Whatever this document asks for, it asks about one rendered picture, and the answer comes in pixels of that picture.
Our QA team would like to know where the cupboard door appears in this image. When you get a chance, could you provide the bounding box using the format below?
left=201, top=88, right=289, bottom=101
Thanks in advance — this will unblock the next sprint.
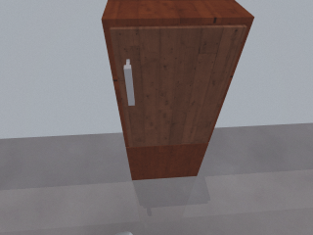
left=110, top=24, right=247, bottom=148

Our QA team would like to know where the handle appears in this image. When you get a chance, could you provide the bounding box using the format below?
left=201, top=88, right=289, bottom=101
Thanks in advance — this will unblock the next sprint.
left=123, top=59, right=135, bottom=106

